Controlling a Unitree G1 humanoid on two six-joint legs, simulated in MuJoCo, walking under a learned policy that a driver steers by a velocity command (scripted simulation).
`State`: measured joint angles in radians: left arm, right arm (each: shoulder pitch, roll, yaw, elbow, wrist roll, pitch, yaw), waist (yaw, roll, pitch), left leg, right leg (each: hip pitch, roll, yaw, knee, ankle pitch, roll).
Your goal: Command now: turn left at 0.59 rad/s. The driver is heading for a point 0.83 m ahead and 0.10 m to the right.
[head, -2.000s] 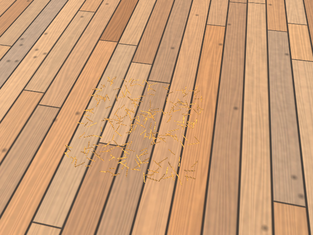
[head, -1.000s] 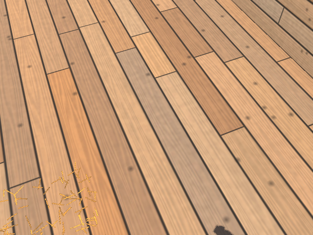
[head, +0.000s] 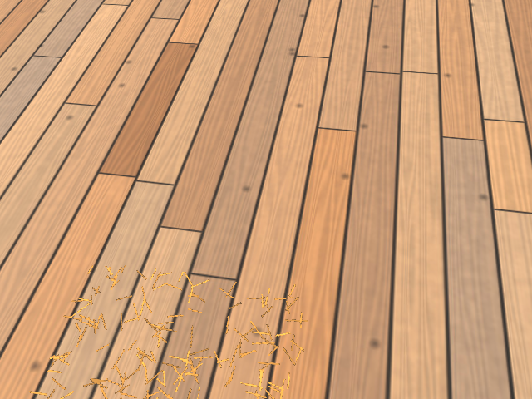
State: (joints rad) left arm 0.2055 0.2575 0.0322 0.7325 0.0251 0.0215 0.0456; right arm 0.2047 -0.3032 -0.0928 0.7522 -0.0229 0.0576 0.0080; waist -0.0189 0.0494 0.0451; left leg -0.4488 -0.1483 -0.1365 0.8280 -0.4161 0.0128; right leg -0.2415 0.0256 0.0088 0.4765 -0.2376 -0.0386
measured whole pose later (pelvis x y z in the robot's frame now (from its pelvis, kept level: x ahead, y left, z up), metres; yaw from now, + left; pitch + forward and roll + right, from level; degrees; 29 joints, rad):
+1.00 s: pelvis +0.22 -0.06 +0.00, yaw -9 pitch +1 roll +1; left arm 0.32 0.26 0.06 0.82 0.00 -0.04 -0.03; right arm 0.20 -0.28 -0.03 0.82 -0.05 -0.05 0.02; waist 0.00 0.04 0.05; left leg -0.54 0.09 -0.02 1.09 -0.25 0.01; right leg -0.20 0.12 0.02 0.39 -0.20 -0.12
